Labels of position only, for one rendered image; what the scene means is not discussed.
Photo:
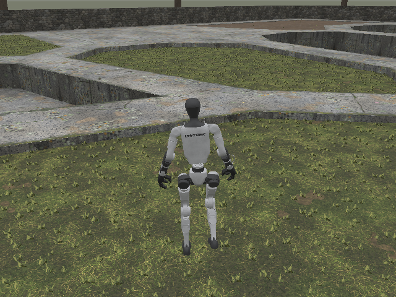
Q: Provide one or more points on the robot right foot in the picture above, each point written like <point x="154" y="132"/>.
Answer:
<point x="214" y="243"/>

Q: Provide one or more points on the left robot upper arm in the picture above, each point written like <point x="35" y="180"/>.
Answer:
<point x="175" y="132"/>

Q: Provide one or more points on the robot left hand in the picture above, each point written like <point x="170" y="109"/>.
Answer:
<point x="161" y="179"/>

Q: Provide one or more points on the robot head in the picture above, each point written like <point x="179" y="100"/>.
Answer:
<point x="192" y="106"/>

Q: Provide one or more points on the robot right hand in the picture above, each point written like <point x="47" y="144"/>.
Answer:
<point x="226" y="171"/>

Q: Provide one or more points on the right robot upper arm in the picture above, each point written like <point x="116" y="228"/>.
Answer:
<point x="214" y="129"/>

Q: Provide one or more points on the robot left forearm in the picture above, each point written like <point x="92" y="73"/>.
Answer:
<point x="164" y="166"/>

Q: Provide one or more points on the robot right forearm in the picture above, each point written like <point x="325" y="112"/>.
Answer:
<point x="227" y="161"/>

